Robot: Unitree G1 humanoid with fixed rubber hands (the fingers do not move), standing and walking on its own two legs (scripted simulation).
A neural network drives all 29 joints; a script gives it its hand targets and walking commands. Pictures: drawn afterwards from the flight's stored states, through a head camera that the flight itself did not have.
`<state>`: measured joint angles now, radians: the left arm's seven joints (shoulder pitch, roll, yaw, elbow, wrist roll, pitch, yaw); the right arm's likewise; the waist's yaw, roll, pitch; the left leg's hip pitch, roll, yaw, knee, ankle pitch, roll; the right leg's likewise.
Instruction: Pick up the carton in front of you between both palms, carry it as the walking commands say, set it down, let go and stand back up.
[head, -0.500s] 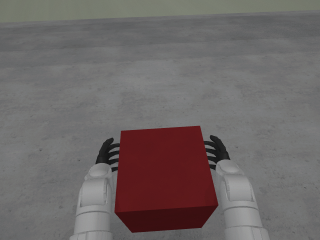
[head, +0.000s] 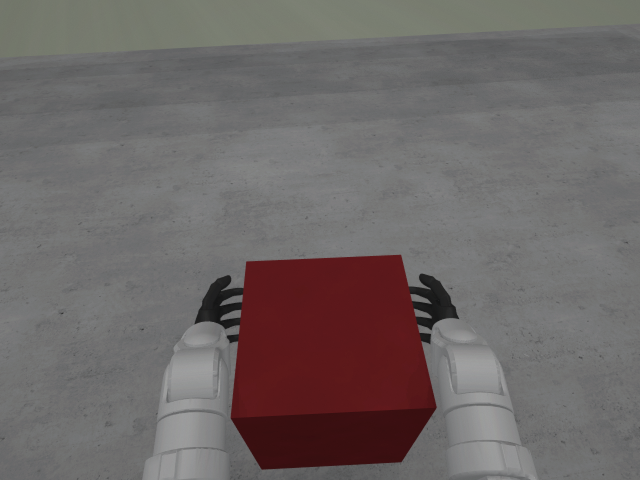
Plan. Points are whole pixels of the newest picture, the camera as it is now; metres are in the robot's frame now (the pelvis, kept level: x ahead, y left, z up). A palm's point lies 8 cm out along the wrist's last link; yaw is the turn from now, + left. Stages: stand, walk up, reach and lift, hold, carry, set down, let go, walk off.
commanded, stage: set down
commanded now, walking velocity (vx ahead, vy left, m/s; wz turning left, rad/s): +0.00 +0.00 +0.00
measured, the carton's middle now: (328, 367) +0.29 +0.00 -0.05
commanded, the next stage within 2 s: none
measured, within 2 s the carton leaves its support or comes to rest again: neither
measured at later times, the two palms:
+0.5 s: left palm (234, 368) +0.33 +0.15 -0.14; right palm (409, 351) +0.36 -0.15 -0.14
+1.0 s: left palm (243, 385) +0.37 +0.16 -0.28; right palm (386, 361) +0.41 -0.14 -0.29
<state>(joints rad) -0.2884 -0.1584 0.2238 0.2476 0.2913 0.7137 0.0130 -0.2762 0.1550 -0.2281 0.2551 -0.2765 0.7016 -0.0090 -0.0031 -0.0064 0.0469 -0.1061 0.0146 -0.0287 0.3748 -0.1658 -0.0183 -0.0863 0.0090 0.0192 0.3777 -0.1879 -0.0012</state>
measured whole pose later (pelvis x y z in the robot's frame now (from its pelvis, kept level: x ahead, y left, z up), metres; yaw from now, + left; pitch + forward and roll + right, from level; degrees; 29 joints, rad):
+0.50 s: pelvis -0.06 +0.01 -0.07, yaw -2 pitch +19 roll +1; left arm -0.71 -0.22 0.56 0.53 0.37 0.26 0.05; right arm -0.79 0.06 -0.48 0.69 -0.40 0.24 0.07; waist 0.03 0.00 0.13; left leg -0.98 -0.07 -0.08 0.93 -0.28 -0.02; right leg -0.98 0.07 0.11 0.95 -0.30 0.02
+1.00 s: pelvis -0.05 -0.01 -0.20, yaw +0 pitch +45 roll +2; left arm -0.74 -0.16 0.55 0.53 0.22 0.22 0.08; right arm -0.89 0.00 -0.34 0.76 -0.25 0.23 -0.01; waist 0.05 -0.01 -0.24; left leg -1.75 -0.10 -0.10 1.42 -0.46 -0.07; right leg -1.76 0.11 0.08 1.45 -0.48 0.00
